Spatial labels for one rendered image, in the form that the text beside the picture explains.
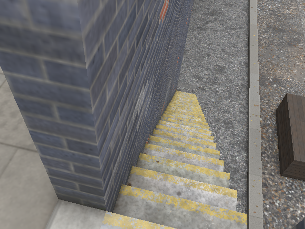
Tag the stairs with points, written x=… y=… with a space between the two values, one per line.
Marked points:
x=179 y=180

